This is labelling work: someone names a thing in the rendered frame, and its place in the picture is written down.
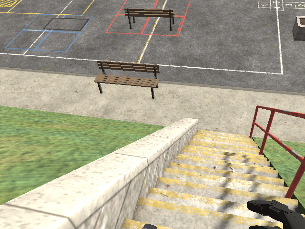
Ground stairs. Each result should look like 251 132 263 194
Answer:
121 130 305 229

